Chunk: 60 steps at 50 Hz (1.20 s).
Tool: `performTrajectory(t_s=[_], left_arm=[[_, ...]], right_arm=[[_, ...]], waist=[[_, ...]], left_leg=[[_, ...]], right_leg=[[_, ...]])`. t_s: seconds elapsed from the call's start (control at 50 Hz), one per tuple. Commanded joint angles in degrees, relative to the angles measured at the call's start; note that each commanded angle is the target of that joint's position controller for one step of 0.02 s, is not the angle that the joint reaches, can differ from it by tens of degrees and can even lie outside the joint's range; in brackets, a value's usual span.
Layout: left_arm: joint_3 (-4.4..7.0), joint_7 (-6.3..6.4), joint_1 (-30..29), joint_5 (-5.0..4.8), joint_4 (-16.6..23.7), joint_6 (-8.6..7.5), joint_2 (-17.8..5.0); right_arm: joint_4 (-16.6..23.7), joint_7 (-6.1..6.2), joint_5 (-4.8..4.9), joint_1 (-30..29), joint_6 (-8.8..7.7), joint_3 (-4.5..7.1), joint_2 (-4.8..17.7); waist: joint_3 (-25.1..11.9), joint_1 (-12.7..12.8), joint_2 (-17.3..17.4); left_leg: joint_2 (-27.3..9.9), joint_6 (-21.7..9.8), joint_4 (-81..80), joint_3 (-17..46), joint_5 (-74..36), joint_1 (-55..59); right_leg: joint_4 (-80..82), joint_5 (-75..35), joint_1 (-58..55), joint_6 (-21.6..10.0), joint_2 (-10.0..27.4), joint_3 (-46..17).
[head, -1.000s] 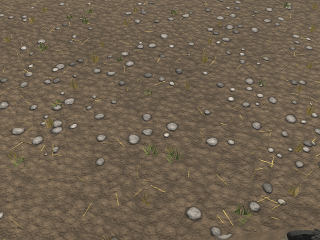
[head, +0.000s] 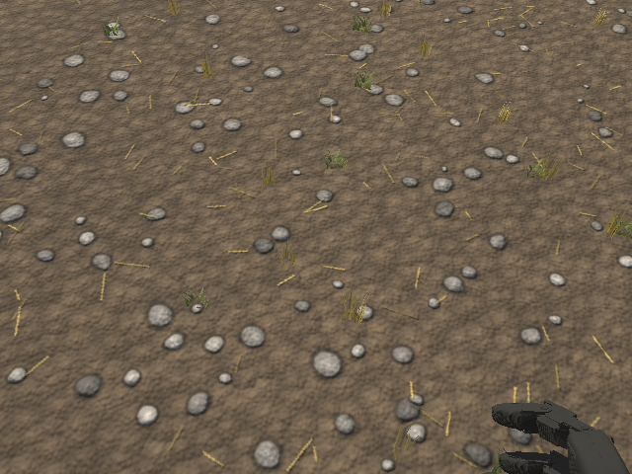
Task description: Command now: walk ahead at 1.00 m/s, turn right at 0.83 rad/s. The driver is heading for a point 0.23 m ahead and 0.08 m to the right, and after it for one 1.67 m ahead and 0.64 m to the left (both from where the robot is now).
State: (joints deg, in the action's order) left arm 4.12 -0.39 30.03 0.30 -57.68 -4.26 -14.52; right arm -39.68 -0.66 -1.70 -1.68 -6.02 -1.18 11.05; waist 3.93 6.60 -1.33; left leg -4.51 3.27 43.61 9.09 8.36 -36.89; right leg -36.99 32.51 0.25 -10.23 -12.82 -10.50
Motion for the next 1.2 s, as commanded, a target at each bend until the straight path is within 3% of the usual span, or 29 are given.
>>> performTrajectory(t_s=[0.02,0.04,0.06,0.08,0.12,0.18,0.24,0.3,0.34,0.36,0.38,0.4,0.42,0.46,0.56,0.68,0.74,0.76,0.78,0.8,0.82,0.84,0.86,0.92,1.0,1.1,1.16,1.18,1.2], left_arm=[[2.22,-1.13,-13.48,-0.51,7.42,-3.05,-12.85],[-0.05,-0.89,-13.88,-0.25,8.1,-3.54,-2.78],[-0.45,-1.08,-4.57,-1.35,11.73,-3.66,-2.16],[-0.8,-0.88,-5.43,0.59,10.77,-2.14,-2.86],[-1.13,-1.53,-13.53,2.47,12.86,-1.03,-2.09],[-2.48,-1.67,-23.62,3.62,19.83,-0.16,-0.23],[-3.84,-2.59,-29.81,2.1,24.2,-0.53,-1.43],[-2.73,-2.62,-22.44,0.49,20.55,-0.23,-5.11],[-1.13,-1.11,-15.27,1.45,17.61,-0.33,-8.51],[-0.1,-0.1,-8.18,2.6,16.12,-0.9,-10.87],[0.89,1.13,0.42,3.99,15.53,-1.45,-15.51],[1.02,1.55,-3.18,4.16,16.99,-1.16,-17.72],[0.92,1.79,-9.97,3.46,17.8,-0.82,-14.67],[-0.63,1.04,-14.73,2.58,17.76,-1.43,-7.44],[-1.65,0.63,-9.32,0.85,11.73,-3.58,-3.24],[-1.2,1.55,-9.6,0.88,9.75,-3.82,-7.26],[0.3,2.84,-10.35,1.36,10.67,-1.86,-13.44],[0.51,2.96,-13.1,1.69,11.93,-1.0,-14.34],[0.54,2.08,-12.92,2.32,11.72,-0.47,-13.14],[-1.84,1.17,-11.7,3.55,14.41,-1.14,-4.26],[-1.97,0.8,-10.47,1.58,21.41,-2.35,-6.99],[-1.9,0.74,-16.1,2.04,21.93,-3.51,-10.06],[-2.05,0.66,-16.82,2.0,21.61,-3.81,-10.29],[-2.78,0.67,-14.72,4.33,20.74,-0.32,-8.46],[-3.98,-0.56,-26.67,3.01,26.42,1.16,-5.09],[-3.69,-0.76,-31.06,0.68,27.82,0.74,-6.43],[-1.04,0.87,-16.41,0.6,24.07,0.24,-12.09],[0.28,2.05,-3.93,1.07,21.34,0.08,-14.64],[1.23,3.18,6.93,2.87,19.37,-0.21,-17.89]], right_arm=[[-6.53,1.61,-0.24,35.8,0.8,6.07,13.41],[-9.49,2.11,-1.33,44.18,0.75,6.63,16.87],[-9.34,1.57,-1.34,36.3,1.11,6.7,17.92],[-7.25,0.97,-0.81,24.81,1.02,6.7,14.09],[-7.97,0.37,-0.84,21.0,0.85,6.04,9.31],[-12.61,0.93,0.86,25.62,0.16,5.22,7.75],[-9.9,1.24,0.45,20.56,0.53,6.4,10.33],[-7.64,0.09,1.32,19.62,0.75,8.03,14.89],[-7.52,-0.55,1.65,22.18,0.41,8.09,15.17],[-7.25,-0.97,1.78,22.22,-0.05,8.01,14.76],[-5.64,-0.98,1.22,22.12,-0.48,6.66,8.79],[-3.43,-0.51,3.89,26.8,-0.03,5.93,5.81],[-3.73,-0.29,2.71,26.53,0.98,5.9,7.52],[-4.57,-1.58,0.88,21.22,2.38,6.24,8.92],[-0.57,-3.36,-0.22,12.67,4.87,5.3,5.67],[5.23,-5.58,0.23,1.75,4.79,3.11,5.72],[0.91,-4.5,0.09,16.89,5.05,4.75,11.29],[-2.7,-3.63,-0.13,29.17,4.99,6.14,14.03],[-5.16,-2.15,0.39,33.56,5.13,7.66,16.65],[-4.34,-0.95,0.99,28.47,5.9,8.47,21.37],[-1.08,-0.59,0.1,26.78,6.48,9.31,25.65],[-0.74,0.2,0.31,26.58,6.53,9.18,22.59],[-1.61,0.75,0.43,24.4,6.09,8.48,19.73],[-1.6,1.09,0.93,19.87,3.65,6.87,16.28],[-1.21,0.24,1.43,18.9,1.61,6.99,16.14],[-1.62,-0.35,2.09,22.13,1.46,8.31,17.94],[-1.31,-0.01,1.2,20.36,1.87,9.01,21.27],[-0.58,-0.29,0.8,17.56,1.42,8.52,19.8],[1.54,0.09,0.11,16.37,0.69,5.82,9.78]], waist=[[-16.1,-24.36,5.08],[-19.17,-25.11,15.05],[-19.08,-12.73,26.74],[-7.5,-9.26,17.69],[1.3,-8.88,4.93],[1.97,-7.0,9.38],[0.15,-4.68,7.1],[-3.22,-1.32,4.96],[-7.15,2.0,0.24],[-11.86,5.97,-2.89],[-18.26,7.96,-12.72],[-18.59,2.45,-19.09],[-12.9,-1.1,-14.88],[-3.85,-3.04,-3.95],[-0.08,-5.82,-2.97],[1.81,-7.96,-1.36],[-7.74,-17.15,-4.47],[-13.34,-22.81,-3.98],[-14.48,-23.06,2.21],[-11.51,-15.49,15.49],[-24.4,-13.48,16.71],[-17.44,-14.9,6.18],[-8.09,-11.5,0.46],[-0.63,-3.8,-4.64],[3.27,-5.02,-1.24],[-1.17,-9.13,3.18],[-10.67,-1.04,2.16],[-16.21,5.6,1.23],[-21.92,7.4,-11.33]], left_leg=[[5.58,-2.73,-4.19,-10.0,1.11,56.23],[-9.69,-7.08,-10.99,10.3,14.57,56.11],[-17.43,-12.77,-31.19,48.69,29.92,52.83],[-16.29,-15.84,-31.2,49.57,47.34,44.85],[-10.72,-15.7,-28.79,33.48,35.42,30.74],[-5.08,-15.75,-30.32,22.81,19.85,23.95],[-1.3,-14.75,-34.9,12.83,8.53,12.37],[-2.2,-13.27,-35.38,10.47,4.19,5.67],[0.35,-11.34,-21.68,8.0,-5.3,8.99],[3.71,-10.11,-5.91,4.56,-8.55,5.89],[7.19,-9.39,15.5,1.03,12.01,-0.54],[8.71,-9.56,28.22,-2.49,18.19,-9.75],[4.56,-10.03,34.52,-3.57,11.98,-14.03],[0.61,-9.29,31.8,-4.68,6.67,-12.87],[-1.66,-8.41,26.43,-7.01,2.2,-15.42],[4.07,-12.06,0.86,-19.28,-9.8,5.31],[10.37,-15.09,-0.24,-20.17,-3.43,23.64],[10.52,-17.45,-2.65,-16.55,-2.31,37.35],[8.93,-19.42,-6.24,-11.34,1.4,48.94],[-0.65,-21.87,-2.72,4.89,-6.91,53.34],[-9.42,-32.27,-17.94,31.8,7.77,65.71],[-10.5,-29.81,-27.68,36.43,16.18,59.82],[-9.28,-27.3,-29.97,32.71,14.51,49.13],[-2.28,-25.06,-30.77,20.39,1.95,25.22],[5.14,-22.2,-34.63,11.61,-3.0,10.65],[3.92,-16.8,-30.28,13.35,-16.1,21.11],[4.78,-12.89,-9.22,13.14,-33.0,27.87],[7.1,-11.49,6.42,10.83,-29.48,20.61],[11.2,-11.79,27.39,6.27,11.07,9.14]], right_leg=[[-21.33,-55.97,32.23,-0.54,5.44,-5.01],[-48.79,-11.88,34.81,1.13,0.46,-1.24],[-52.71,-7.64,43.41,1.61,0.3,1.07],[-53.02,-10.41,49.03,1.34,6.04,1.13],[-43.98,-11.21,46.28,2.92,9.63,1.36],[-31.67,-8.9,43.96,5.94,14.87,4.94],[-8.57,-18.82,27.35,9.04,16.01,7.95],[-0.8,-26.56,4.35,10.68,12.58,11.31],[2.98,-22.85,-4.82,10.28,11.68,11.92],[3.68,-18.83,-13.88,9.26,14.9,9.31],[9.48,2.4,-21.19,7.58,29.38,-7.38],[24.4,18.98,-18.54,5.64,39.4,-33.35],[26.1,22.54,-12.07,2.35,39.36,-35.95],[24.68,3.23,-2.24,2.65,32.66,-15.9],[25.66,-36.16,-2.15,5.4,27.74,7.08],[27.59,-66.52,4.97,8.36,23.79,24.69],[4.01,-95.28,1.21,9.01,26.77,24.6],[-12.11,-92.26,6.21,8.46,27.42,23.21],[-34.15,-54.21,17.34,8.8,20.96,23.51],[-57.9,-3.0,36.5,10.04,12.6,20.99],[-63.46,-3.63,50.41,10.5,10.96,8.31],[-57.94,-8.95,54.1,10.37,14.15,5.42],[-50.86,-12.29,52.63,10.48,16.51,5.59],[-38.89,-8.72,40.32,13.29,20.31,5.73],[-15.62,-22.95,30.29,14.81,20.15,9.66],[2.91,-37.49,19.83,12.51,15.69,9.24],[5.61,-24.02,3.82,11.36,11.97,9.76],[3.86,-18.66,-10.3,10.51,15.2,8.27],[6.48,2.36,-22.04,10.53,29.85,-7.2]])
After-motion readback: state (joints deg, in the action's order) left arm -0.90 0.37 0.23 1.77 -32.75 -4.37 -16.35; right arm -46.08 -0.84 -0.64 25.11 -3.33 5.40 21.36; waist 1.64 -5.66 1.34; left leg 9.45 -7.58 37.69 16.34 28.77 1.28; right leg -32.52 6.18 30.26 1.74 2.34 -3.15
